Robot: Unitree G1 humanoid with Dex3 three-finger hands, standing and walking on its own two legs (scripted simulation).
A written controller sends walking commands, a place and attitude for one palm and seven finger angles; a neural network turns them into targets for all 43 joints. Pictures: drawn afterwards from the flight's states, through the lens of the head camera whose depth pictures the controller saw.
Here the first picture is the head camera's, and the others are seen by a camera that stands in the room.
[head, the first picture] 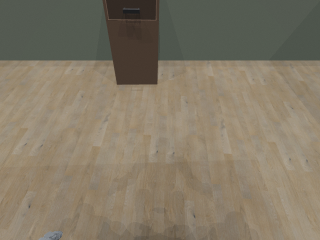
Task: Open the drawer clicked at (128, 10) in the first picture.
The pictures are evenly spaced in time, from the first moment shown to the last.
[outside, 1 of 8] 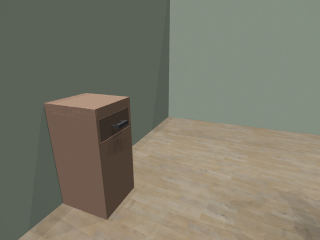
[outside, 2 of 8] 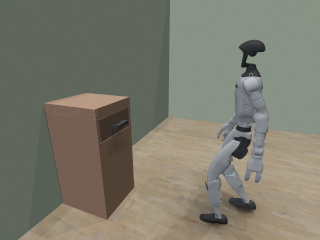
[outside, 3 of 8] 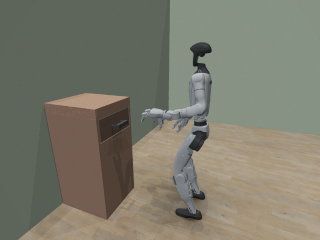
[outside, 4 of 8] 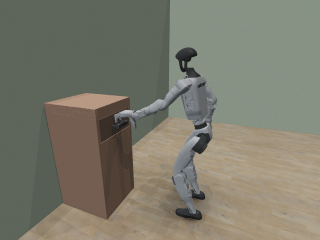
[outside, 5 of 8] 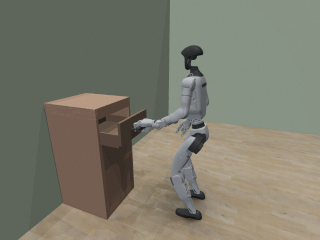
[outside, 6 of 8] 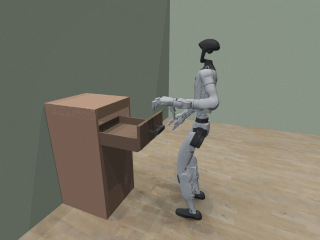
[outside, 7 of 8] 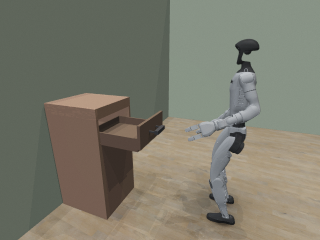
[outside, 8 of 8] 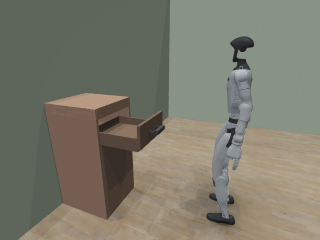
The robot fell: no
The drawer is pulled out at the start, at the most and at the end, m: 0.00 0.30 0.30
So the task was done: yes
